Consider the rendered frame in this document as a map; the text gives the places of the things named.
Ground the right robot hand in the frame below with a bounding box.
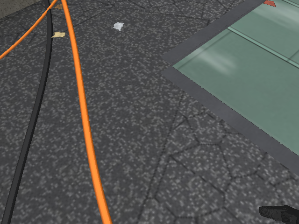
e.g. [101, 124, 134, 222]
[259, 205, 299, 224]

